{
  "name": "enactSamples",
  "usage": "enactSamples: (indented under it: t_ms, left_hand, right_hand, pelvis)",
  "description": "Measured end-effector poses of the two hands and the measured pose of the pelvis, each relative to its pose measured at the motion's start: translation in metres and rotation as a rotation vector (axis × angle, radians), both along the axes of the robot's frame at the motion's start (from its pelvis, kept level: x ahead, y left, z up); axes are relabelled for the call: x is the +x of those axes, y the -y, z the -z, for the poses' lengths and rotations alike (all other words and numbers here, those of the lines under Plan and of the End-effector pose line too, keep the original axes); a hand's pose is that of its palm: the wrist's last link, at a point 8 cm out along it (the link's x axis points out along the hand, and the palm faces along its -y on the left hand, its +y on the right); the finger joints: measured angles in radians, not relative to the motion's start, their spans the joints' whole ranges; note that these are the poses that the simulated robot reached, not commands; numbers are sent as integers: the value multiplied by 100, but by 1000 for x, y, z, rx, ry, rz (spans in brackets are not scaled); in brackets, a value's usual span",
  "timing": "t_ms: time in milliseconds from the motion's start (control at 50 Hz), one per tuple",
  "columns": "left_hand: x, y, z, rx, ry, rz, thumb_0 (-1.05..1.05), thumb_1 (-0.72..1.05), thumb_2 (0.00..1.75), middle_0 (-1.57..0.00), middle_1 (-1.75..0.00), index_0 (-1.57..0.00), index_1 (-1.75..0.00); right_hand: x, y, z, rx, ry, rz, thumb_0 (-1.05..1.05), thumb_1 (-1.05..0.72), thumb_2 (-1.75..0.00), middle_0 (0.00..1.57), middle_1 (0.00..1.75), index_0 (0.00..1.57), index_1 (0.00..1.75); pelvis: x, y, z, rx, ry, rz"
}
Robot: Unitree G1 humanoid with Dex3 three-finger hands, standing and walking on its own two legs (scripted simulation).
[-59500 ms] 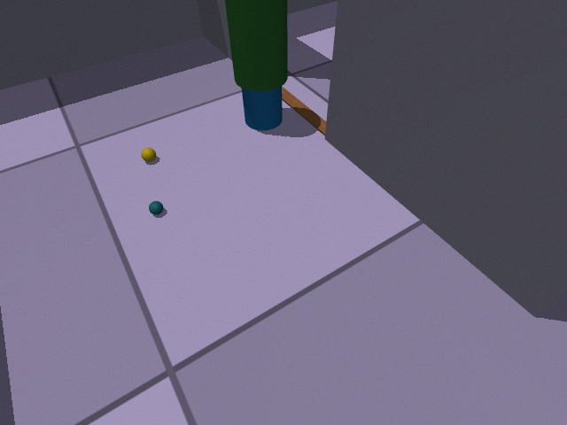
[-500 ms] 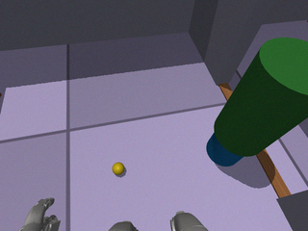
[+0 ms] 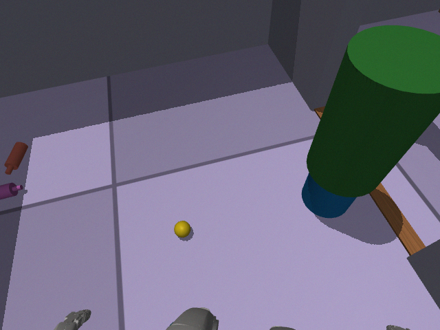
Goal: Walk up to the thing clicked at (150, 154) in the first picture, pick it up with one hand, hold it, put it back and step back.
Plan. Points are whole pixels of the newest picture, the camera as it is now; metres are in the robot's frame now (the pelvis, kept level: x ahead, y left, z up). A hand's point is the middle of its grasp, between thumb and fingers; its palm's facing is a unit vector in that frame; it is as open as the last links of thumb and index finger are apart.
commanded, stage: step back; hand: left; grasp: from above
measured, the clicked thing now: (182, 229) +0.57 +0.24 -0.73
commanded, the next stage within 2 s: none
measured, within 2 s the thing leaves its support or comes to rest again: neither
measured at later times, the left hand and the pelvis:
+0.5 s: hand out of the picture -0.06 +0.27 -0.16, palm faces -0.04 -0.92 -0.40, open 7.4 cm; pelvis -0.16 -0.01 -0.01, yaw -3 degrees
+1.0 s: hand out of the picture -0.20 +0.26 -0.15, palm faces +0.03 -0.92 -0.39, open 7.4 cm; pelvis -0.33 -0.02 +0.00, yaw +1 degrees
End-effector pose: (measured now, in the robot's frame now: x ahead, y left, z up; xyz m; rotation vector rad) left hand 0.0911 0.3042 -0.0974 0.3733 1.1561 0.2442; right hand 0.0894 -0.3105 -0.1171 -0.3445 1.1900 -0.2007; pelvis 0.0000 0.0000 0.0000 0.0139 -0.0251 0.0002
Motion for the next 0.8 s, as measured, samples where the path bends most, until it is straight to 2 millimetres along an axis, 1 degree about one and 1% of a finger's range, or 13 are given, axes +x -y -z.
enactSamples:
  t_ms: [60, 120, 160, 240, 340, 420, 480, 540, 600, 640, 680, 720, 800]
  left_hand:
    - [-4, -7, 0, 7, 55, 2, 1, 90, 90, -21, -30, -20, -30]
    - [-13, -18, 9, -3, 99, 1, 1, 90, 90, -21, -30, -20, -30]
    - [-23, -23, 15, -15, 98, -8, 1, 90, 90, -21, -30, -20, -30]
    - [-49, -24, 14, -30, 61, -21, 1, 91, 90, -21, -30, -20, -30]
    - [-88, -22, 14, -34, 34, -12, 1, 91, 90, -21, -30, -20, -30]
    - [-122, -16, 18, -26, -12, 7, 1, 91, 90, -21, -30, -20, -30]
    - [-148, -7, 21, -15, -34, 21, 1, 91, 90, -21, -30, -20, -30]
    - [-179, 5, 21, 0, -44, 23, 1, 91, 90, -21, -30, -20, -30]
    - [-210, 15, 12, -5, -50, 13, 1, 91, 90, -21, -30, -20, -30]
    - [-226, 17, 5, 1, -50, 1, 1, 90, 90, -21, -30, -20, -30]
    - [-236, 17, 0, 12, -42, -3, 1, 90, 90, -21, -30, -20, -30]
    - [-242, 14, -2, 23, -18, -2, 1, 90, 90, -21, -30, -20, -30]
    - [-248, 4, 2, 30, 54, 1, 1, 90, 90, -21, -30, -20, -30]
  right_hand:
    - [-15, -2, 0, -21, -22, -30, 1, -90, -90, 21, 30, 21, 30]
    - [-29, -9, 1, -45, -23, -56, 1, -90, -90, 21, 30, 21, 30]
    - [-40, -16, -3, -46, -20, -63, 1, -90, -90, 21, 30, 21, 30]
    - [-59, -23, -18, -42, 10, -70, 1, -90, -90, 21, 30, 21, 30]
    - [-78, -20, -30, -57, 66, -59, 1, -90, -90, 21, 30, 21, 30]
    - [-95, -10, -29, -58, 115, -56, 1, -90, -90, 21, 30, 21, 30]
    - [-114, 3, -22, -51, 135, -51, 0, -90, -90, 21, 30, 21, 30]
    - [-137, 19, -8, -39, 137, -29, 0, -90, -90, 21, 30, 21, 30]
    - [-167, 26, -4, -26, 97, 3, 0, -90, -90, 21, 30, 21, 30]
    - [-188, 27, -4, -18, 72, 10, 1, -90, -90, 21, 30, 21, 30]
    - [-208, 28, -4, -16, 49, 7, 1, -90, -90, 21, 30, 21, 30]
    - [-229, 27, -2, -19, 19, -2, 1, -90, -90, 21, 30, 21, 30]
    - [-267, 21, 3, -30, -36, -29, 1, -90, -90, 21, 30, 21, 30]
  pelvis:
    - [-16, -4, 3, -10, -3, -24]
    - [-35, -10, 12, -17, 4, -50]
    - [-49, -13, 12, 7, 20, -37]
    - [-69, -14, 2, -30, 16, -37]
    - [-97, -10, -2, -44, 9, -4]
    - [-125, -3, 2, -41, 9, 24]
    - [-148, 6, 8, -33, 10, 44]
    - [-172, 15, 15, -57, 23, 40]
    - [-189, 20, 10, -21, 26, 38]
    - [-200, 21, 5, -1, 25, 33]
    - [-212, 21, 3, 8, 21, 23]
    - [-224, 20, 3, 7, 18, 8]
    - [-253, 16, 10, -4, 16, -33]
